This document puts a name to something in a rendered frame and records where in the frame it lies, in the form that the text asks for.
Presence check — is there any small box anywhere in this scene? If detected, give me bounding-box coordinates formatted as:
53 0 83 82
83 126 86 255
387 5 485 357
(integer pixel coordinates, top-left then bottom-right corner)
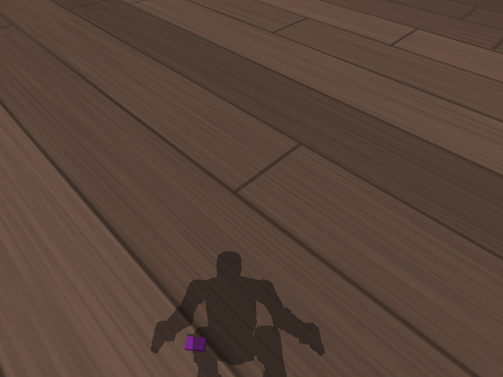
185 336 207 352

